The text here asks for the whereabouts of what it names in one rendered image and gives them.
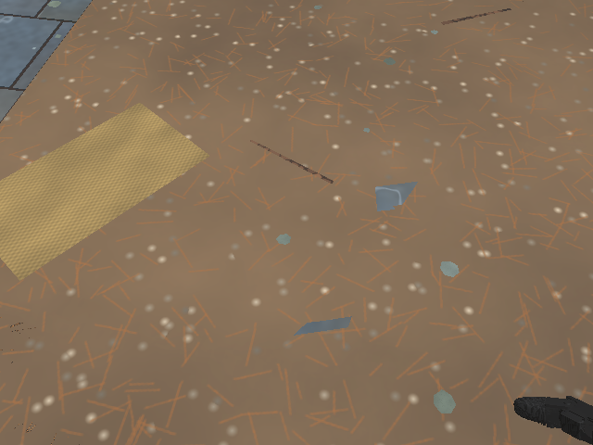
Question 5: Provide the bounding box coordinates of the right robot hand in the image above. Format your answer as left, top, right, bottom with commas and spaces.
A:
513, 396, 593, 445

